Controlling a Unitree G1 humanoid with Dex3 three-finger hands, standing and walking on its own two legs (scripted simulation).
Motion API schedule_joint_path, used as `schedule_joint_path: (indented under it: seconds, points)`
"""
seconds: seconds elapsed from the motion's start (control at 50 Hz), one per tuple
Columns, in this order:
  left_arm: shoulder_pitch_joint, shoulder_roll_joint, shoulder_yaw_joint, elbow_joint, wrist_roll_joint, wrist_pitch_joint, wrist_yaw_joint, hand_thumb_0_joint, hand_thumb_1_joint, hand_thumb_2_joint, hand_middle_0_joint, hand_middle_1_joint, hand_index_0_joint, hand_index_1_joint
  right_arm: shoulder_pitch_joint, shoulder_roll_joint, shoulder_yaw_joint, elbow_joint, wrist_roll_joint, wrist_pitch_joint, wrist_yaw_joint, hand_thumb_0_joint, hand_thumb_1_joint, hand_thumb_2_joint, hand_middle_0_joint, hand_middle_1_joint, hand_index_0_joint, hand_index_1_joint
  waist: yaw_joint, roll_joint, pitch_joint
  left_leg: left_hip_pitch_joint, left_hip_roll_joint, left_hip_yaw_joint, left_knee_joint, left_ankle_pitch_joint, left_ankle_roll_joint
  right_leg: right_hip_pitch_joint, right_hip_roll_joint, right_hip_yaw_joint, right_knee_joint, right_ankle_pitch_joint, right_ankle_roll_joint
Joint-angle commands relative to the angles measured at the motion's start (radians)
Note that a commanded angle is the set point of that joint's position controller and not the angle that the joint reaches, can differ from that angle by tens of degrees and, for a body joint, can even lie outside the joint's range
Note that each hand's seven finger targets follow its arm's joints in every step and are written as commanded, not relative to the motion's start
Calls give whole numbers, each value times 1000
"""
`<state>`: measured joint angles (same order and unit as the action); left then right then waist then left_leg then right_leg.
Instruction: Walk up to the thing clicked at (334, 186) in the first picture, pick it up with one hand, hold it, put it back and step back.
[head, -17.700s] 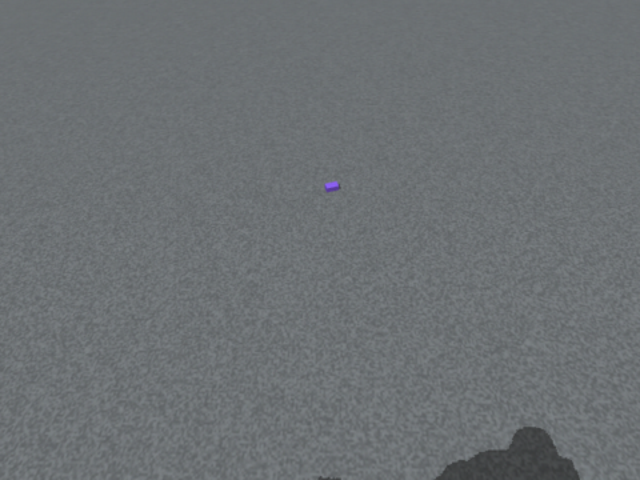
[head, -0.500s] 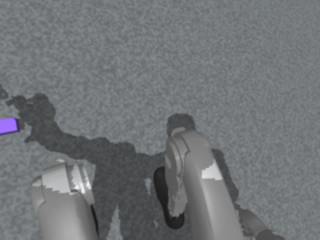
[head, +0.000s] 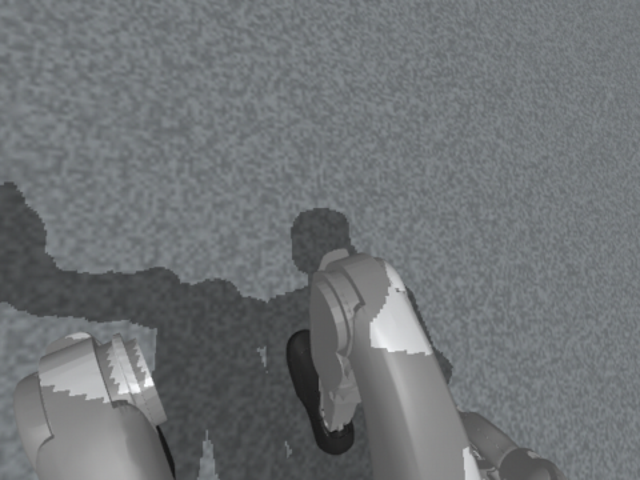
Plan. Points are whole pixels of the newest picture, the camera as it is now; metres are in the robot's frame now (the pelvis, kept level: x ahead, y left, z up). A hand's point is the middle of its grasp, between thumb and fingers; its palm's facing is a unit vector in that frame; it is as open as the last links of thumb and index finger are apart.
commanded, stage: rest palm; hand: left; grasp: from above
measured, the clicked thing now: out of the picture +0.42 +0.34 -0.28
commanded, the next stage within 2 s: close in 0.96 s
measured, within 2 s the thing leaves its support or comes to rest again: neither
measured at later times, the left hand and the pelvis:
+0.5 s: hand out of the picture +0.41 +0.33 -0.24, palm faces -0.46 -0.10 -0.88, open 14.4 cm; pelvis +0.00 +0.01 +0.00, yaw -1 degrees
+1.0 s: hand out of the picture +0.41 +0.33 -0.25, palm faces -0.47 -0.11 -0.87, open 14.2 cm; pelvis +0.00 +0.01 +0.00, yaw -2 degrees
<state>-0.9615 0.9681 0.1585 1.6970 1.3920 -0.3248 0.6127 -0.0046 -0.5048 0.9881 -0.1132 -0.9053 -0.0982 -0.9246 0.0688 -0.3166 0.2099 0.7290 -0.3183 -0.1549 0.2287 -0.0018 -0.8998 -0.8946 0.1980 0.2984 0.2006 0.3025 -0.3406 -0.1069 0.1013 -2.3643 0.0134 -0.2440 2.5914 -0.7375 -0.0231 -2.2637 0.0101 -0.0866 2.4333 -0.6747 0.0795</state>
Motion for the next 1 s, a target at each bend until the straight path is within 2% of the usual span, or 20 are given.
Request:
schedule_joint_path:
  seconds: [0.0, 0.02, 0.04, 0.06, 0.08, 0.18, 0.28, 0.34, 0.38, 0.44, 0.52, 0.66, 0.7, 0.74, 0.82, 0.84, 0.86, 0.9, 0.94, 0.98]
  points:
    - [-203, 289, 37, -101, -25, 8, 42, 0, -584, 1043, -76, -910, -46, -939, 167, -324, -97, -7, 8, -8, -7, 0, -896, -901, 200, 300, 200, 300, -3, 459, -648, 505, 1, 141, -271, 246, 34, 334, 47, -148, -194, 266, -86]
    - [-209, 288, 32, -90, -21, 8, 41, 0, -572, 1029, -72, -916, -46, -940, 165, -321, -93, -7, 7, -8, -3, 0, -895, -900, 200, 300, 200, 300, -9, 462, -632, 498, 1, 139, -270, 237, 32, 319, 45, -153, -183, 256, -86]
    - [-217, 245, 7, -96, -27, 6, 35, 0, -569, 1024, -72, -922, -48, -945, 164, -320, -92, -16, 1, -14, 1, 0, -895, -901, 200, 300, 200, 300, -21, 469, -628, 522, 2, 140, -268, 254, 30, 316, 43, -155, -180, 271, -82]
    - [-204, 270, 30, -89, -27, 5, 37, 0, -569, 1023, -68, -930, -46, -951, 163, -320, -95, -7, -2, -15, 3, 0, -895, -900, 200, 300, 200, 300, -18, 476, -628, 529, 6, 136, -264, 246, 30, 314, 47, -157, -178, 264, -83]
    - [-222, 238, 3, -105, -37, -1, 38, 0, -583, 1038, -71, -919, -43, -946, 152, -321, -91, -16, 2, -16, 3, 0, -896, -901, 200, 300, 200, 300, -23, 470, -631, 520, 4, 133, -270, 244, 29, 319, 48, -158, -187, 262, -82]
    - [-209, 269, 16, -96, -29, -15, 46, 0, -570, 1022, -74, -926, -50, -950, 149, -329, -90, -1, -4, -20, 7, 0, -897, -902, 200, 301, 200, 301, -24, 479, -623, 520, 8, 128, -262, 234, 30, 327, 50, -161, -187, 255, -83]
    - [-213, 218, -25, -82, -28, -17, 66, 0, -559, 1014, -71, -928, -49, -948, 140, -330, -81, 2, -7, -25, 16, 0, -895, -902, 200, 301, 200, 301, -36, 476, -608, 534, 8, 119, -266, 252, 26, 315, 52, -174, -180, 267, -79]
    - [-218, 243, -23, -95, -17, -14, 81, 0, -578, 1031, -67, -926, -40, -953, 119, -338, -78, 3, -8, -34, 18, 0, -897, -903, 200, 301, 200, 301, -30, 485, -611, 537, 11, 118, -259, 250, 25, 320, 55, -170, -180, 264, -82]
    - [-212, 199, -47, -84, -32, -8, 93, 0, -572, 1025, -67, -924, -41, -949, 113, -333, -76, 24, -8, -38, 21, 0, -896, -902, 200, 301, 200, 301, -31, 475, -595, 520, 10, 114, -265, 240, 27, 310, 56, -172, -186, 255, -83]
    - [-208, 200, -58, -67, -30, 1, 101, 0, -556, 1011, -69, -934, -49, -953, 117, -343, -69, 17, -10, -50, 30, 0, -896, -902, 200, 300, 200, 300, -40, 476, -575, 522, 10, 113, -263, 227, 29, 296, 56, -178, -186, 247, -79]
    - [-211, 227, -47, -91, -31, 15, 116, 0, -548, 1009, -87, -918, -62, -942, 91, -359, -70, -2, -5, -66, 36, 0, -897, -903, 200, 300, 200, 300, -30, 472, -584, 532, 14, 102, -274, 217, 25, 298, 58, -176, -185, 235, -81]
    - [-198, 218, -52, -63, -53, 44, 126, 0, -535, 988, -73, -950, -60, -961, 69, -362, -65, -4, 0, -87, 45, 0, -898, -902, 200, 300, 200, 300, -27, 466, -569, 510, 17, 90, -272, 200, 24, 293, 57, -177, -177, 228, -83]
    - [-205, 201, -60, -63, -63, 43, 119, 0, -533, 981, -71, -949, -59, -960, 78, -365, -60, -6, -1, -94, 52, 0, -897, -902, 200, 300, 200, 300, -41, 476, -567, 518, 17, 90, -262, 217, 27, 298, 53, -178, -172, 244, -78]
    - [-199, 255, -29, -75, -60, 41, 116, 0, -541, 991, -80, -942, -62, -958, 81, -370, -56, -6, 4, -98, 52, 0, -900, -903, 200, 301, 200, 301, -31, 477, -563, 508, 17, 96, -264, 215, 26, 316, 54, -173, -176, 240, -80]
    - [-196, 213, -56, -69, -82, 27, 100, 0, -520, 964, -79, -952, -69, -960, 78, -365, -55, -7, 1, -99, 53, 0, -900, -904, 200, 301, 200, 301, -38, 483, -575, 517, 19, 85, -274, 219, 23, 324, 57, -181, -183, 243, -81]
    - [-186, 259, -22, -56, -78, 26, 102, 0, -529, 974, -75, -966, -65, -974, 96, -373, -53, 1, 1, -95, 48, 0, -902, -905, 200, 301, 200, 301, -40, 472, -581, 513, 20, 88, -270, 222, 24, 345, 60, -181, -189, 251, -82]
    - [-198, 231, -51, -79, -73, 21, 96, 0, -525, 973, -77, -950, -65, -960, 96, -371, -54, -6, 0, -92, 49, 0, -900, -904, 200, 301, 200, 301, -43, 476, -595, 520, 19, 87, -270, 245, 22, 348, 58, -181, -187, 265, -80]
    - [-176, 244, -34, -52, -68, 17, 95, 0, -525, 977, -78, -961, -67, -971, 100, -366, -51, 2, -3, -88, 47, 0, -901, -904, 200, 301, 200, 301, -40, 477, -596, 527, 20, 94, -252, 264, 22, 360, 61, -180, -182, 287, -81]
    - [-176, 211, -58, -50, -81, 9, 89, 0, -512, 963, -75, -966, -69, -971, 94, -365, -44, -8, -2, -93, 51, 0, -900, -904, 200, 301, 200, 301, -48, 491, -567, 536, 21, 96, -249, 267, 23, 349, 59, -184, -175, 287, -77]
    - [-173, 261, -35, -64, -74, 3, 95, 0, -531, 985, -80, -939, -63, -955, 96, -362, -34, -1, 2, -87, 46, 0, -898, -903, 200, 300, 200, 300, -40, 471, -582, 526, 21, 95, -248, 269, 24, 372, 64, -184, -185, 292, -81]
